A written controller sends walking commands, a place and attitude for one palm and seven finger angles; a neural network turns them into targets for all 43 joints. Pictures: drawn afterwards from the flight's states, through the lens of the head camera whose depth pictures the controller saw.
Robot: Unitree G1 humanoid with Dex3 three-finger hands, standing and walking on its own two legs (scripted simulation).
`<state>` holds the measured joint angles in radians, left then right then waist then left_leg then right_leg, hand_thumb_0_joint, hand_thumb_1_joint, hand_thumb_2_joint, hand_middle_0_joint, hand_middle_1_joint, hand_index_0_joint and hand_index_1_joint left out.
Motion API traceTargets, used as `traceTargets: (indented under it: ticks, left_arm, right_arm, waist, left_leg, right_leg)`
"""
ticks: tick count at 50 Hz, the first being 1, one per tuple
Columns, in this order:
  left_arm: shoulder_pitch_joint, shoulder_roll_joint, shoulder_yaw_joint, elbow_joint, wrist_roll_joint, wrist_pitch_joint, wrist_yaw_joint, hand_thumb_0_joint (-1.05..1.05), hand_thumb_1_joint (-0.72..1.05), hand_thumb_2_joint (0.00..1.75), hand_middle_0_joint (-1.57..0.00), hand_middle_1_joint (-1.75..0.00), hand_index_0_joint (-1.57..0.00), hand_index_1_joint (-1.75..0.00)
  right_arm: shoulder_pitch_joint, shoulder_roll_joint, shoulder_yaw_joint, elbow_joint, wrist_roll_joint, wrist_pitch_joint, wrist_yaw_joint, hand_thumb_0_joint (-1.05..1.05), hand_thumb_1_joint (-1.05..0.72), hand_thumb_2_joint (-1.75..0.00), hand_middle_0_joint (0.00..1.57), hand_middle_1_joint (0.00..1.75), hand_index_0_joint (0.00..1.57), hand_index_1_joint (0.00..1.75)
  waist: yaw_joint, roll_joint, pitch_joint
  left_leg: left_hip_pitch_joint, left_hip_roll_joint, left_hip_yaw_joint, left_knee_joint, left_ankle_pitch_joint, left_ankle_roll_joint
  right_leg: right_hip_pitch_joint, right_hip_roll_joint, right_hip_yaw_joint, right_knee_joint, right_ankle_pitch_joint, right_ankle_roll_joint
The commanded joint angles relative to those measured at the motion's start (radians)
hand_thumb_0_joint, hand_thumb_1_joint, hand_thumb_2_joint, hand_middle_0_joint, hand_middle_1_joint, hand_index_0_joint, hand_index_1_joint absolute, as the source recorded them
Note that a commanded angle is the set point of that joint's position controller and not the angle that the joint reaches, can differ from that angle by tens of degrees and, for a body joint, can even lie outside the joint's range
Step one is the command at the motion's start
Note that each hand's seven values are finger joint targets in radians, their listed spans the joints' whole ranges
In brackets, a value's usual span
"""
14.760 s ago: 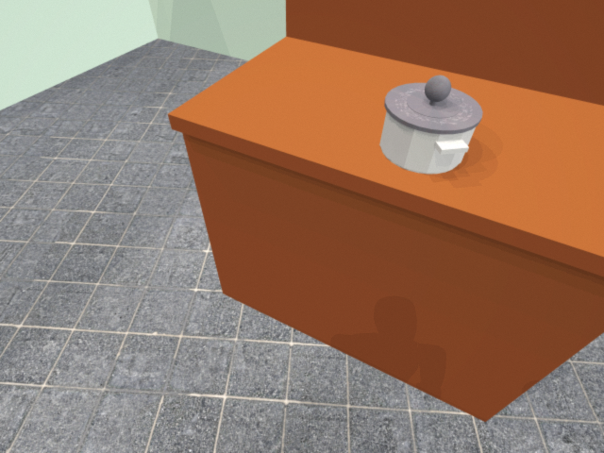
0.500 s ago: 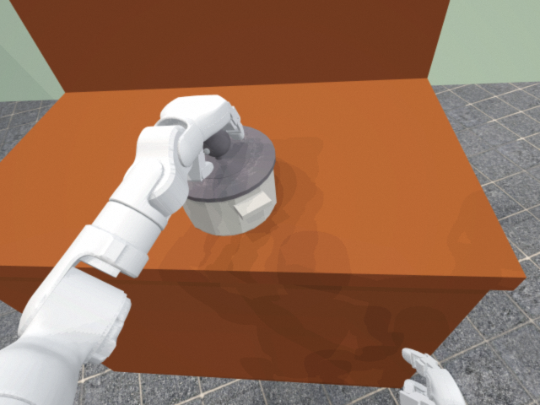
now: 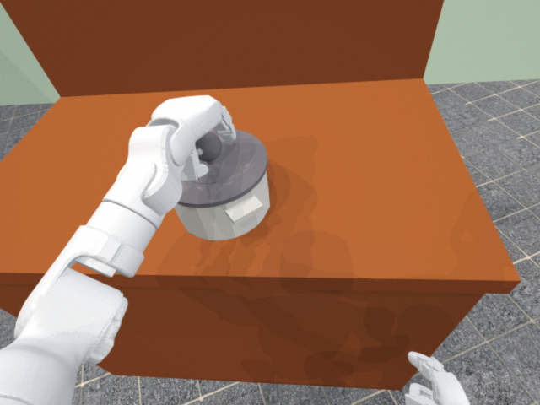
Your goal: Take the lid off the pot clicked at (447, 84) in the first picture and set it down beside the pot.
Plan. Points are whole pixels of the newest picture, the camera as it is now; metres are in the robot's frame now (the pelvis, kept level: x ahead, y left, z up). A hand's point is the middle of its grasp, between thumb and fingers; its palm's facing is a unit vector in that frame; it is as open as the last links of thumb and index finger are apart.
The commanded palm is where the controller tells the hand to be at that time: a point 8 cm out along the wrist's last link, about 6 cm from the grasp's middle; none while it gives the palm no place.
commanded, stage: close the fingers and squeeze the knob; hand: left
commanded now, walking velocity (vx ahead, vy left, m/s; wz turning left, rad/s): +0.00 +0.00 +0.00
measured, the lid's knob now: (206, 146) +0.46 +0.10 +0.16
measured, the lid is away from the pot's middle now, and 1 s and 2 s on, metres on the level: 0.00 0.00 0.01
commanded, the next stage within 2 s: lift the lid straight up in 1.38 s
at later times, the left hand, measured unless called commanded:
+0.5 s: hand (197, 156) +0.42 +0.11 +0.18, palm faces -0.19 -0.03 -0.98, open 7.8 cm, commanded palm +0.40 +0.11 +0.24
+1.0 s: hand (198, 155) +0.42 +0.11 +0.18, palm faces -0.20 -0.04 -0.98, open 7.3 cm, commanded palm +0.40 +0.11 +0.24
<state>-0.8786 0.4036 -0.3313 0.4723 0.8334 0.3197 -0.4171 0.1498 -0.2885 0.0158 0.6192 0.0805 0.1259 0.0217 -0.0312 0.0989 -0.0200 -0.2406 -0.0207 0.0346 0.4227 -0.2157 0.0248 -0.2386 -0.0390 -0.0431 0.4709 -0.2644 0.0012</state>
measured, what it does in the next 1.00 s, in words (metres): stands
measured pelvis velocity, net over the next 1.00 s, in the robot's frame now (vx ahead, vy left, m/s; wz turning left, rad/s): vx -0.01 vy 0.00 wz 0.00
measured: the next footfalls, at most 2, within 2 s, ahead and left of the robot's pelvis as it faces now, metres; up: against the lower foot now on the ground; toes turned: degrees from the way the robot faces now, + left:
none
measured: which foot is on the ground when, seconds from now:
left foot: down 0.00-1.00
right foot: down 0.00-1.00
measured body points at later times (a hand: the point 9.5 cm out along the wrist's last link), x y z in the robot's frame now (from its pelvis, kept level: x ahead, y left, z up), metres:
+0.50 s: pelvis -0.01 +0.00 +0.00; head +0.00 -0.04 +0.45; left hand +0.42 +0.11 +0.23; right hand +0.18 -0.22 -0.11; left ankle +0.00 +0.11 -0.74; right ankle -0.01 -0.12 -0.74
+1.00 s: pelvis -0.01 +0.00 +0.00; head +0.00 -0.04 +0.45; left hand +0.42 +0.11 +0.23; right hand +0.16 -0.23 -0.12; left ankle +0.00 +0.11 -0.74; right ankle -0.01 -0.12 -0.74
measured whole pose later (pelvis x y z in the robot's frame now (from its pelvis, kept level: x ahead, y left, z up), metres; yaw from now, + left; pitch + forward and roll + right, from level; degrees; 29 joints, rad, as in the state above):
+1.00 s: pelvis -0.01 +0.00 +0.00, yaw +0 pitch +1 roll +1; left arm -0.87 0.40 -0.35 0.45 0.83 0.32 -0.41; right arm 0.14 -0.28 0.02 0.62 0.08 0.14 0.03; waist -0.03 0.10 -0.02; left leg -0.24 -0.03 0.03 0.43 -0.21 0.03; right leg -0.24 -0.04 -0.04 0.47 -0.26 0.01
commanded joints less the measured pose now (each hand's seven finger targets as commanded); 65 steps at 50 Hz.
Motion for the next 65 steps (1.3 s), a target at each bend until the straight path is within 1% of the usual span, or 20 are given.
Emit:
traceTargets:
  ticks: [1,4,7,10,13,14,18,22,25,28,38,39,41,44,48,49,53,55,60,65]
  left_arm:
    - [-0.495,0.173,0.103,-0.203,0.021,0.003,0.031,0.0,-0.12,1.33,-0.86,-0.22,-0.86,-0.22]
    - [-0.524,0.179,0.102,-0.242,0.023,0.001,0.034,0.0,-0.08,1.31,-0.81,-0.39,-0.81,-0.39]
    - [-0.478,0.252,0.175,-0.235,0.008,-0.005,0.045,0.0,-0.04,1.28,-0.79,-0.49,-0.79,-0.49]
    - [-0.466,0.196,0.123,-0.189,0.023,0.004,0.04,0.0,0.0,1.25,-0.77,-0.57,-0.77,-0.57]
    - [-0.462,0.157,0.087,-0.253,0.016,-0.004,0.038,0.0,0.05,1.22,-0.77,-0.63,-0.77,-0.63]
    - [-0.471,0.152,0.084,-0.231,0.019,0.005,0.038,0.0,0.06,1.21,-0.77,-0.65,-0.77,-0.65]
    - [-0.519,0.181,0.103,-0.261,0.024,0.002,0.05,0.0,0.12,1.16,-0.77,-0.72,-0.77,-0.72]
    - [-0.499,0.164,0.104,-0.242,-0.001,0.002,0.051,0.0,0.18,1.1,-0.78,-0.78,-0.78,-0.78]
    - [-0.525,0.137,0.071,-0.21,0.023,0.009,0.05,0.0,0.22,1.05,-0.79,-0.81,-0.79,-0.81]
    - [-0.515,0.204,0.128,-0.165,0.026,0.005,0.056,0.0,0.27,1.0,-0.8,-0.85,-0.8,-0.85]
    - [-0.496,0.195,0.126,-0.215,0.022,-0.007,0.047,0.0,0.44,0.79,-0.86,-0.92,-0.86,-0.92]
    - [-0.488,0.167,0.104,-0.169,0.024,0.002,0.045,0.0,0.42,0.83,-0.84,-0.9,-0.84,-0.9]
    - [-0.516,0.194,0.122,-0.198,0.023,0.001,0.048,0.0,0.39,0.89,-0.83,-0.88,-0.83,-0.88]
    - [-0.524,0.149,0.084,-0.224,0.021,-0.001,0.049,0.0,0.4,0.93,-0.82,-0.87,-0.82,-0.87]
    - [-0.51,0.202,0.127,-0.233,0.021,-0.006,0.053,0.0,0.43,0.95,-0.83,-0.87,-0.83,-0.87]
    - [-0.508,0.158,0.089,-0.201,0.022,0.001,0.049,0.0,0.44,0.96,-0.83,-0.87,-0.83,-0.87]
    - [-0.506,0.207,0.129,-0.171,0.023,0.004,0.055,0.0,0.47,0.97,-0.84,-0.88,-0.84,-0.88]
    - [-0.525,0.181,0.106,-0.116,0.028,0.011,0.055,0.0,0.49,0.98,-0.85,-0.89,-0.85,-0.88]
    - [-0.548,0.215,0.136,-0.181,0.035,0.002,0.054,0.0,0.53,1.0,-0.88,-0.9,-0.88,-0.9]
    - [-0.54,0.202,0.126,-0.162,0.033,0.005,0.05,0.0,0.57,1.03,-0.91,-0.92,-0.91,-0.91]
  right_arm:
    - [-0.139,-0.081,-0.021,-0.156,0.002,-0.041,0.004,0.0,-0.9,-0.9,0.2,0.3,0.2,0.3]
    - [-0.145,-0.078,-0.025,-0.157,0.0,-0.038,0.008,0.0,-0.9,-0.9,0.2,0.3,0.2,0.3]
    - [-0.142,-0.094,-0.027,-0.152,-0.003,-0.038,0.006,0.0,-0.9,-0.9,0.2,0.3,0.2,0.3]
    - [-0.159,-0.078,-0.013,-0.152,0.001,-0.031,0.008,0.0,-0.9,-0.9,0.2,0.3,0.2,0.3]
    - [-0.177,-0.071,-0.017,-0.17,0.001,-0.027,0.014,0.0,-0.9,-0.9,0.2,0.3,0.2,0.3]
    - [-0.177,-0.071,-0.018,-0.165,0.002,-0.021,0.013,0.0,-0.9,-0.9,0.2,0.3,0.2,0.3]
    - [-0.171,-0.069,-0.015,-0.163,-0.003,-0.023,0.014,0.0,-0.9,-0.9,0.2,0.3,0.2,0.3]
    - [-0.166,-0.08,-0.021,-0.159,-0.002,-0.019,0.012,0.0,-0.9,-0.9,0.2,0.3,0.2,0.3]
    - [-0.166,-0.068,-0.011,-0.157,0.0,-0.02,0.009,0.0,-0.9,-0.9,0.2,0.3,0.2,0.3]
    - [-0.149,-0.076,-0.009,-0.149,-0.006,-0.021,0.003,0.0,-0.9,-0.9,0.2,0.3,0.2,0.3]
    - [-0.144,-0.077,-0.02,-0.158,-0.006,-0.034,0.008,0.0,-0.9,-0.9,0.2,0.3,0.2,0.3]
    - [-0.146,-0.076,-0.019,-0.155,-0.003,-0.03,0.007,0.0,-0.9,-0.9,0.2,0.3,0.2,0.3]
    - [-0.145,-0.08,-0.02,-0.156,-0.001,-0.033,0.004,0.0,-0.9,-0.9,0.2,0.3,0.2,0.3]
    - [-0.146,-0.074,-0.023,-0.159,-0.002,-0.035,0.009,0.0,-0.9,-0.9,0.2,0.3,0.2,0.3]
    - [-0.144,-0.079,-0.021,-0.158,-0.003,-0.036,0.006,0.0,-0.9,-0.9,0.2,0.3,0.2,0.3]
    - [-0.149,-0.076,-0.021,-0.158,-0.002,-0.035,0.005,0.0,-0.9,-0.9,0.2,0.3,0.2,0.3]
    - [-0.138,-0.082,-0.015,-0.148,-0.004,-0.031,0.0,0.0,-0.9,-0.9,0.2,0.3,0.2,0.3]
    - [-0.135,-0.081,-0.012,-0.138,0.0,-0.031,-0.008,0.0,-0.9,-0.9,0.2,0.3,0.2,0.3]
    - [-0.137,-0.079,-0.016,-0.15,-0.006,-0.04,-0.007,0.0,-0.9,-0.9,0.2,0.3,0.2,0.3]
    - [-0.141,-0.08,-0.015,-0.148,-0.004,-0.037,-0.005,0.0,-0.9,-0.9,0.2,0.3,0.2,0.3]
  waist:
    - [0.003,-0.145,-0.355]
    - [0.0,-0.125,-0.376]
    - [0.013,-0.138,-0.389]
    - [0.012,-0.156,-0.328]
    - [0.01,-0.137,-0.387]
    - [0.004,-0.143,-0.351]
    - [0.011,-0.11,-0.397]
    - [0.003,-0.132,-0.359]
    - [0.004,-0.14,-0.355]
    - [0.01,-0.16,-0.37]
    - [0.013,-0.135,-0.388]
    - [0.006,-0.157,-0.336]
    - [0.009,-0.152,-0.353]
    - [0.004,-0.131,-0.36]
    - [0.011,-0.14,-0.392]
    - [0.002,-0.146,-0.354]
    - [0.007,-0.148,-0.357]
    - [-0.003,-0.17,-0.304]
    - [0.011,-0.138,-0.392]
    - [0.005,-0.152,-0.357]
  left_leg:
    - [0.146,-0.031,-0.026,-0.005,0.285,0.045]
    - [0.166,-0.03,-0.033,0.002,0.302,0.045]
    - [0.149,-0.031,-0.035,0.004,0.295,0.046]
    - [0.118,-0.027,-0.025,-0.016,0.238,0.037]
    - [0.155,-0.028,-0.028,-0.004,0.283,0.039]
    - [0.144,-0.024,-0.029,-0.006,0.255,0.037]
    - [0.163,-0.027,-0.039,-0.01,0.274,0.035]
    - [0.151,-0.025,-0.043,-0.007,0.242,0.037]
    - [0.145,-0.024,-0.042,-0.018,0.235,0.034]
    - [0.127,-0.027,-0.036,-0.025,0.217,0.036]
    - [0.157,-0.026,-0.04,-0.016,0.281,0.039]
    - [0.134,-0.025,-0.036,-0.018,0.238,0.039]
    - [0.139,-0.024,-0.037,-0.024,0.226,0.039]
    - [0.155,-0.024,-0.043,-0.016,0.244,0.04]
    - [0.151,-0.027,-0.037,-0.02,0.255,0.041]
    - [0.144,-0.026,-0.035,-0.016,0.233,0.041]
    - [0.13,-0.029,-0.033,-0.026,0.216,0.04]
    - [0.109,-0.027,-0.031,-0.029,0.178,0.039]
    - [0.146,-0.029,-0.038,-0.016,0.239,0.042]
    - [0.136,-0.029,-0.035,-0.018,0.239,0.041]
  right_leg:
    - [0.108,0.032,-0.003,-0.022,0.412,-0.034]
    - [0.108,0.035,-0.004,-0.02,0.414,-0.038]
    - [0.14,0.027,0.003,-0.017,0.42,-0.04]
    - [0.105,0.03,-0.005,-0.026,0.366,-0.035]
    - [0.119,0.033,-0.003,-0.017,0.382,-0.037]
    - [0.094,0.033,-0.008,-0.024,0.358,-0.037]
    - [0.112,0.037,-0.007,-0.013,0.353,-0.043]
    - [0.09,0.03,-0.012,-0.023,0.333,-0.045]
    - [0.084,0.037,-0.016,-0.021,0.317,-0.043]
    - [0.114,0.036,-0.007,-0.025,0.315,-0.038]
    - [0.124,0.037,-0.006,-0.02,0.364,-0.04]
    - [0.098,0.038,-0.009,-0.031,0.337,-0.039]
    - [0.104,0.038,-0.007,-0.029,0.323,-0.039]
    - [0.096,0.039,-0.011,-0.027,0.332,-0.043]
    - [0.132,0.038,-0.001,-0.025,0.352,-0.039]
    - [0.103,0.037,-0.006,-0.032,0.34,-0.039]
    - [0.115,0.038,-0.001,-0.035,0.325,-0.037]
    - [0.082,0.036,-0.007,-0.043,0.295,-0.036]
    - [0.128,0.032,0.001,-0.028,0.354,-0.04]
    - [0.117,0.034,-0.001,-0.031,0.362,-0.039]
